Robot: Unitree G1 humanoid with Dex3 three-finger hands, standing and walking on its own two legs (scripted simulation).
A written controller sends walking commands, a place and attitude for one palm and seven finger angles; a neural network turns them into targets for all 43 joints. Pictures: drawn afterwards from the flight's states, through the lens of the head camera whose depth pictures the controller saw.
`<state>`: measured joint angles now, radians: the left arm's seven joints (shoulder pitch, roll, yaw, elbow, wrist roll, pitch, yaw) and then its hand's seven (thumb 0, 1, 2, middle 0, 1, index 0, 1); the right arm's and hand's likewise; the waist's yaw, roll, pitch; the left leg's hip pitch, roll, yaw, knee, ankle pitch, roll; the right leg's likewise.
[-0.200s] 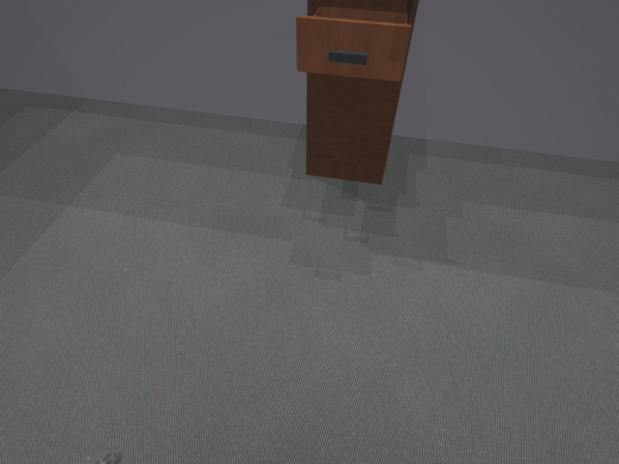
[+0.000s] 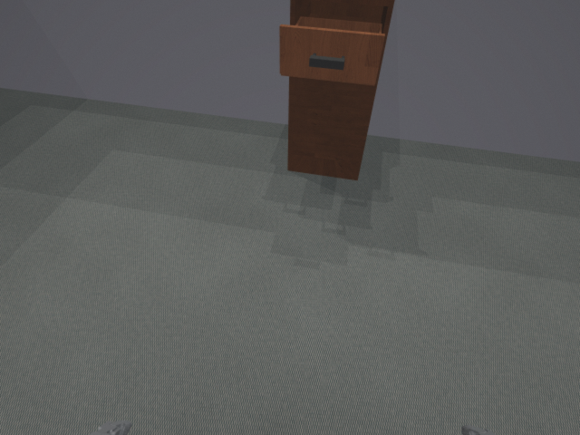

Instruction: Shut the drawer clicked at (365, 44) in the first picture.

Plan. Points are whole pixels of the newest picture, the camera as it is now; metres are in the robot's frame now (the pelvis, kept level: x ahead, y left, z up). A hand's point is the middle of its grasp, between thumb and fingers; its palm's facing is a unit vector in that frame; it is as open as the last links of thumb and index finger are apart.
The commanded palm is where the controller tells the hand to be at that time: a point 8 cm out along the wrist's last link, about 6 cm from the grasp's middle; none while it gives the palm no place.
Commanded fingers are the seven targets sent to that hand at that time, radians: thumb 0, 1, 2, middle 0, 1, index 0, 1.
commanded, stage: stand and wait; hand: left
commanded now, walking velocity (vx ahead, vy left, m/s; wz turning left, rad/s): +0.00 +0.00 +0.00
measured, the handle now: (327, 59) +1.23 -0.06 +0.00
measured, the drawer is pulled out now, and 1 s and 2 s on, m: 0.30 0.30 0.30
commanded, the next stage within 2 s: look at it before walking up in 0.62 s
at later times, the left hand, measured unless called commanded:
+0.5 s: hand out of the picture +0.06 +0.24 -0.15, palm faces -0.03 -0.94 -0.34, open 7.4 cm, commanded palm none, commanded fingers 0.00 0.90 0.90 -0.20 -0.30 -0.20 -0.30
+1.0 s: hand out of the picture +0.06 +0.23 -0.15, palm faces -0.04 -0.94 -0.33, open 7.4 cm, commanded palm none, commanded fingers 0.00 0.90 0.90 -0.20 -0.30 -0.20 -0.30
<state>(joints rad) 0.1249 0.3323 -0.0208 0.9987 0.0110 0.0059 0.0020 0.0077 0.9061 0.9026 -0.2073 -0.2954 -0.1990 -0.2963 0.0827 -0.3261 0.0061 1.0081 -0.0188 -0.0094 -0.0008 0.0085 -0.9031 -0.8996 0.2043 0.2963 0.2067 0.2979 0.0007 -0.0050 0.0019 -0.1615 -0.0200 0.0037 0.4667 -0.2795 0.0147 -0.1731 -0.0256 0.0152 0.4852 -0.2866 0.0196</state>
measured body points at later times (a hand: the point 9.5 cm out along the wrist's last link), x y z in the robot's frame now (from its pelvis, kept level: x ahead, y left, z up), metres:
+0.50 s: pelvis -0.01 -0.01 +0.00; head -0.01 -0.01 +0.45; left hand +0.06 +0.29 -0.13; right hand +0.06 -0.31 -0.13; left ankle -0.02 +0.11 -0.74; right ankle -0.02 -0.13 -0.74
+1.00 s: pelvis -0.02 -0.01 +0.01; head -0.02 -0.01 +0.46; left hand +0.07 +0.28 -0.13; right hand +0.06 -0.31 -0.13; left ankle -0.02 +0.11 -0.74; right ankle -0.02 -0.13 -0.74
